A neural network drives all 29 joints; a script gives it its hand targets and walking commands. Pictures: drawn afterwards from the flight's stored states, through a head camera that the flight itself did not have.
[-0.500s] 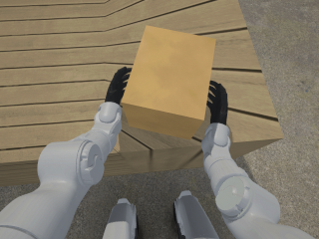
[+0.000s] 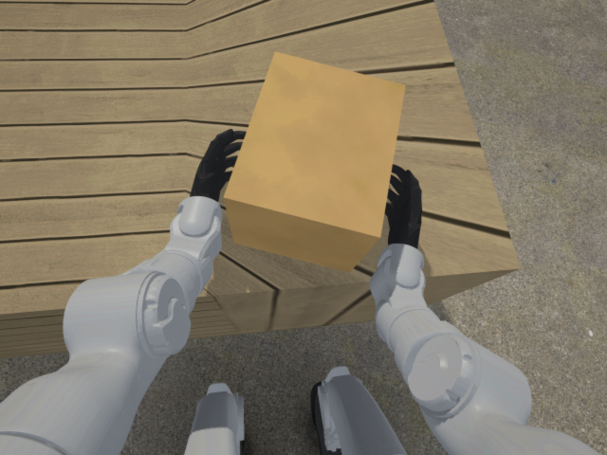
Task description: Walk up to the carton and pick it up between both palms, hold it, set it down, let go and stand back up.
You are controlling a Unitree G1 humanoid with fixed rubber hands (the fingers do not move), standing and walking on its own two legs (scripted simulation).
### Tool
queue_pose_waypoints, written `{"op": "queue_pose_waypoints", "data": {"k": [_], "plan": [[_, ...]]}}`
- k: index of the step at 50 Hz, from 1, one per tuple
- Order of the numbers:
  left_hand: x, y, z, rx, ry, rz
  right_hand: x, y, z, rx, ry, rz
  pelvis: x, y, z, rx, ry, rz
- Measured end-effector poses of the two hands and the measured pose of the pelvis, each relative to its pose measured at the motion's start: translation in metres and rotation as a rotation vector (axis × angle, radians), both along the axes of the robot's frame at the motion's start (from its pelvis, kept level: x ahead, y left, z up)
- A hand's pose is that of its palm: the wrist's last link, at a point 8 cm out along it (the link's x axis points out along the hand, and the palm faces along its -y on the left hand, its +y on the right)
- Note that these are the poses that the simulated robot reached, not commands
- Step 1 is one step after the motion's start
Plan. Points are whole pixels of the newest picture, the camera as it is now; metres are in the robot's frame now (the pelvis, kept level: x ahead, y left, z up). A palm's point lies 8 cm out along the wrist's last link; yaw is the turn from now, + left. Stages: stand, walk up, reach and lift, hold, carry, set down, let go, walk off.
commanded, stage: reach and lift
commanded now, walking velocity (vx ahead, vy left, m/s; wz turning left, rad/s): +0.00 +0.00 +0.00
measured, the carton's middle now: (314, 168) +0.48 -0.05 -0.01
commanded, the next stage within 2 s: none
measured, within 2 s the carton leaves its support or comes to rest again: leaves its support in 1.30 s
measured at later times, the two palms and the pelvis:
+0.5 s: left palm (209, 188) +0.46 +0.09 -0.03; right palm (402, 232) +0.39 -0.16 -0.03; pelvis +0.00 +0.00 +0.00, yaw +0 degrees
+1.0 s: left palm (214, 196) +0.45 +0.08 -0.03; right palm (406, 236) +0.38 -0.17 -0.03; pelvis +0.00 -0.01 +0.01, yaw -1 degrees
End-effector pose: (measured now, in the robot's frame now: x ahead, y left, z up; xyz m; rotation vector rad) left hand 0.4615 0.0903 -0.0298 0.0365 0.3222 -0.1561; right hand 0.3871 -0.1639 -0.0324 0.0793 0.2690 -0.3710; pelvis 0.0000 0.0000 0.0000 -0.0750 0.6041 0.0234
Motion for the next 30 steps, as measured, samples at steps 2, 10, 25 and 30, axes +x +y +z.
{"op": "queue_pose_waypoints", "data": {"k": [2,10,25,30], "plan": [[0.0001,0.0,0.0,0.001,-0.001,-0.001,-0.0001,0.0001,0.0,-0.001,-0.001,-0.001,-0.0003,0.0008,0.0002,-0.003,0.002,0.0],[0.0003,0.0001,0.0,0.005,-0.003,-0.003,-0.0003,0.0001,0.0002,-0.004,0.0,-0.002,0.0001,0.0019,0.0012,-0.008,0.009,0.001],[0.0004,0.0001,0.0005,0.016,-0.007,-0.007,-0.0005,-0.0001,0.0,0.0,0.0,-0.001,0.0012,-0.0028,0.003,-0.009,0.015,0.004],[0.0003,0.0,0.0004,0.018,-0.007,-0.006,-0.0006,-0.0001,0.0,0.001,-0.001,-0.003,0.0006,-0.0048,0.0032,-0.009,0.017,0.005]]}}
